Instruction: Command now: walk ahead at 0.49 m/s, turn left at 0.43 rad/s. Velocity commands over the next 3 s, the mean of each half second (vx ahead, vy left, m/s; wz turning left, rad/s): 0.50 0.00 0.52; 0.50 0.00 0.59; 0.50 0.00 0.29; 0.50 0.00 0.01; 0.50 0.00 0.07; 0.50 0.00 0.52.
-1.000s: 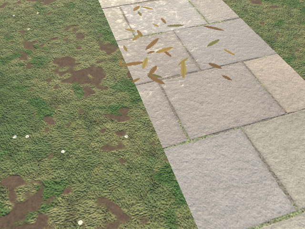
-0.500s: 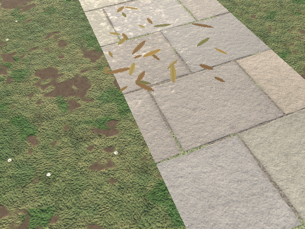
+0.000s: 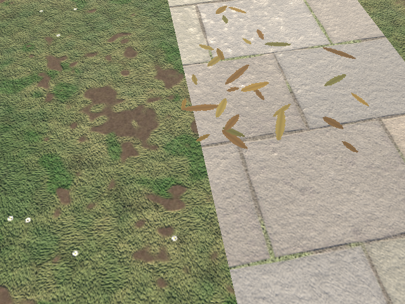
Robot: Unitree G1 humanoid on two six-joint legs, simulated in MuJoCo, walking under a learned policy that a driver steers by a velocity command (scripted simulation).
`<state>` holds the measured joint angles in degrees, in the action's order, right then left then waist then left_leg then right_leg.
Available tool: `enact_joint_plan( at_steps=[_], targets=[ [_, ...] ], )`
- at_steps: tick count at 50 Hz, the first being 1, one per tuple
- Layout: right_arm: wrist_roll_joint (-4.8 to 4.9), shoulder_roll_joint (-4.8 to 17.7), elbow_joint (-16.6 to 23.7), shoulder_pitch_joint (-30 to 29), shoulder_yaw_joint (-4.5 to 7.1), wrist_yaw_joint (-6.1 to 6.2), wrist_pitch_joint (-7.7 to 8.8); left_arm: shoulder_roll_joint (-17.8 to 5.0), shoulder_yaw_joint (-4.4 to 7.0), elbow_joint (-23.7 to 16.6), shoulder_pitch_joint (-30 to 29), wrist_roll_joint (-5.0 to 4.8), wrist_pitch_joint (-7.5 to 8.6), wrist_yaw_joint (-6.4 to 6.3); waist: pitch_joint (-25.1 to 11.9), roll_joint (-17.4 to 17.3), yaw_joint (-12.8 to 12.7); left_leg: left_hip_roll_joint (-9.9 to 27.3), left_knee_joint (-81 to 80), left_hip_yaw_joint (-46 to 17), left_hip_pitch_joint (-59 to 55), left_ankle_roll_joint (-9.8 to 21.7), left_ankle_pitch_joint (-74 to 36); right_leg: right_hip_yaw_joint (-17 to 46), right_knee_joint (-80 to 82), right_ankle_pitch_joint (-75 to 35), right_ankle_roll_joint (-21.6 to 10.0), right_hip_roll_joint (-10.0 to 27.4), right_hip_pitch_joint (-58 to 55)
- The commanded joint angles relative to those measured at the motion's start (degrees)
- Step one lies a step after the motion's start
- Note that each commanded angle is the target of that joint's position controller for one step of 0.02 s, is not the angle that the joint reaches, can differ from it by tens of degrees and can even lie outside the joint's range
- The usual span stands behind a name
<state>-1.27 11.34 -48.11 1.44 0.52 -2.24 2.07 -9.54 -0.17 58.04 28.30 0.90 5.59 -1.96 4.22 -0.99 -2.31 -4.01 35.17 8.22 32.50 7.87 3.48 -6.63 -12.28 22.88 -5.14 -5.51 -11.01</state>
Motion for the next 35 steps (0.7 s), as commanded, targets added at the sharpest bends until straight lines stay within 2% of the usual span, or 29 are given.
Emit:
enact_joint_plan(
  at_steps=[1,2,3,4,5,6,7,8,10,12,13,17,21,23,25,26,27,28,29,30,31,32,33,35],
  targets=[
    [-0.18,8.59,-3.41,18.63,2.92,0.80,0.77,-12.17,2.61,-2.45,-2.09,0.17,-0.28,-1.37,-8.78,7.30,11.00,-3.07,-3.73,-1.21,-23.10,4.43,2.55,0.25,-29.08,-77.97,3.03,17.58,8.14],
    [-0.71,10.83,-5.36,26.32,4.16,1.24,0.81,-13.27,2.98,-3.85,-5.78,-0.19,-0.45,-0.92,-11.36,4.78,15.90,1.36,-8.18,-7.46,-33.24,7.91,3.96,-1.52,-46.82,-61.87,3.20,14.49,17.20],
    [-0.34,13.47,-5.45,26.05,4.68,1.61,0.51,-7.22,1.90,-6.10,-5.28,1.36,0.14,-0.03,-13.30,-6.31,11.12,15.08,-5.20,-26.07,-43.03,11.31,-2.79,-1.43,-65.03,-1.31,2.25,5.88,33.44],
    [0.40,15.69,-4.80,24.47,5.47,1.45,0.16,-7.04,2.11,-8.66,-2.14,-0.14,0.14,0.81,-18.04,-10.56,8.00,23.48,-13.77,-52.48,-52.78,22.54,4.69,8.55,-78.97,8.30,3.71,0.40,51.31],
    [1.43,13.02,-3.90,19.33,5.33,1.51,-0.02,-10.36,2.22,-9.68,-7.15,0.66,1.03,1.27,-9.70,-1.06,7.22,21.68,-20.26,-47.04,-45.11,19.46,14.68,12.00,-72.94,0.07,2.11,5.27,56.12],
    [1.15,10.26,-3.11,16.05,4.75,1.56,-0.03,-11.35,2.57,-10.67,-10.33,0.25,1.61,1.77,-3.92,2.11,5.53,19.93,-23.32,-41.97,-36.04,16.92,14.20,11.11,-68.40,-3.72,2.13,6.88,54.03],
    [0.61,8.09,-3.08,14.15,4.20,1.60,0.29,-10.77,2.63,-10.65,-11.08,0.43,1.39,1.72,-0.49,6.33,2.49,17.37,-24.39,-37.46,-28.83,14.03,7.23,10.62,-63.79,-5.22,2.70,8.60,50.43],
    [0.77,7.72,-2.90,14.17,3.91,1.88,0.85,-10.03,2.49,-10.90,-10.69,1.29,0.24,1.78,-0.21,7.07,0.94,15.07,-24.33,-33.74,-24.21,12.61,1.28,10.76,-60.40,-5.12,3.89,9.68,46.78],
    [1.11,8.68,-3.44,15.43,3.79,1.91,2.06,-7.87,2.03,-11.43,-10.37,2.11,-2.00,2.07,-0.76,5.10,-0.41,11.86,-24.43,-28.30,-19.37,10.90,-6.45,9.34,-54.86,-5.30,5.57,10.59,42.82],
    [1.22,10.64,-3.80,17.50,4.22,1.98,2.47,-7.46,1.88,-13.25,-13.69,2.05,-2.90,2.27,-0.83,2.46,0.21,9.58,-24.72,-25.46,-17.64,9.53,-9.76,7.71,-49.43,-9.28,6.83,10.92,43.32],
    [1.29,10.81,-3.97,18.84,4.24,2.03,2.40,-7.71,1.91,-14.52,-16.79,1.97,-3.10,2.35,-0.32,1.20,1.15,8.78,-24.91,-25.01,-17.70,8.41,-10.25,7.12,-46.38,-12.19,7.37,11.05,44.65],
    [1.36,10.55,-4.51,25.28,4.23,2.14,1.73,-8.44,1.89,-18.09,-26.49,1.57,-3.55,2.73,-1.26,-1.81,5.69,7.76,-22.65,-26.01,-25.01,3.98,-13.81,6.75,-36.76,-21.38,7.93,9.90,49.81],
    [0.78,10.94,-4.35,29.17,4.32,2.72,1.35,-8.73,1.36,-21.06,-34.12,1.25,-3.28,3.18,-1.26,-3.05,8.53,8.45,-19.71,-28.51,-32.78,4.24,-17.08,6.96,-29.80,-21.33,7.62,7.79,52.75],
    [0.26,11.45,-4.05,29.95,4.47,2.95,1.25,-8.87,1.05,-22.54,-36.72,0.93,-2.73,3.36,-1.15,-3.75,9.13,9.26,-17.57,-29.89,-35.39,4.76,-19.86,6.96,-25.94,-19.81,6.96,6.44,51.96],
    [0.09,12.31,-3.20,28.23,4.77,3.40,1.31,-9.74,1.11,-23.05,-35.58,0.59,-2.11,3.31,-1.40,-4.54,7.59,10.20,-15.55,-31.30,-35.06,3.89,-21.59,7.91,-21.19,-18.66,5.81,5.54,46.25],
    [0.13,12.95,-2.42,25.72,4.94,3.52,1.38,-10.57,1.38,-22.32,-32.14,0.39,-1.81,3.08,-2.09,-4.91,5.40,9.98,-13.79,-31.14,-32.56,2.66,-23.85,8.02,-18.38,-17.01,4.93,4.67,39.52],
    [0.18,13.67,-1.71,23.51,5.10,3.30,1.63,-12.06,2.02,-20.60,-26.31,0.23,-1.48,2.58,-4.46,-4.82,2.72,8.90,-9.34,-30.86,-29.95,1.28,-29.07,7.63,-16.60,-15.01,3.86,3.06,30.31],
    [0.64,14.02,-1.36,21.93,5.15,2.65,2.13,-13.93,2.85,-18.28,-17.90,0.26,-0.82,1.87,-8.78,-2.38,-1.48,6.03,0.12,-28.74,-27.10,-0.13,-30.03,8.00,-13.06,-17.05,2.32,3.70,18.73],
    [1.46,11.53,0.08,21.91,4.52,1.97,2.78,-17.55,3.90,-17.27,-8.73,1.46,-0.24,0.74,-16.43,1.84,-4.75,3.07,13.78,-25.88,-19.71,-1.23,-16.92,17.18,-12.40,-8.22,-0.13,13.72,4.61],
    [3.34,4.82,1.44,28.47,3.17,2.25,2.64,-21.97,5.01,-17.63,-6.12,2.96,-0.76,0.28,-24.03,14.91,-1.70,-5.19,30.51,-17.81,-2.50,-3.20,25.90,41.19,-10.06,-6.02,-6.11,30.99,-10.69],
    [1.38,10.43,1.05,29.27,3.73,2.76,1.92,-19.51,5.27,-17.59,-8.41,1.81,-1.67,0.67,-22.65,13.10,-0.13,-1.61,37.27,-16.08,3.78,-2.69,27.18,51.91,-5.99,2.24,-8.55,31.53,-5.65],
    [0.39,11.47,0.58,25.05,4.13,2.59,1.29,-13.98,4.19,-18.33,-12.65,1.33,-1.80,0.89,-12.99,5.83,0.81,1.51,38.17,-15.51,4.77,-2.94,20.83,43.09,-3.90,4.65,-7.16,28.50,3.52],
    [0.10,10.69,1.12,21.63,4.02,1.98,1.04,-10.78,3.44,-18.19,-15.35,1.15,-1.67,1.23,-7.63,2.34,1.21,3.27,35.92,-14.48,3.73,-3.38,16.75,34.16,-2.43,-0.75,-5.73,25.18,10.49],
    [-0.73,9.16,1.68,20.34,3.98,0.78,-0.10,-9.69,3.03,-16.62,-14.62,1.00,-1.10,1.29,-4.23,5.98,2.70,5.64,32.98,-13.43,1.07,-4.13,15.00,23.15,0.02,-11.03,-3.55,20.87,17.34]
  ],
)
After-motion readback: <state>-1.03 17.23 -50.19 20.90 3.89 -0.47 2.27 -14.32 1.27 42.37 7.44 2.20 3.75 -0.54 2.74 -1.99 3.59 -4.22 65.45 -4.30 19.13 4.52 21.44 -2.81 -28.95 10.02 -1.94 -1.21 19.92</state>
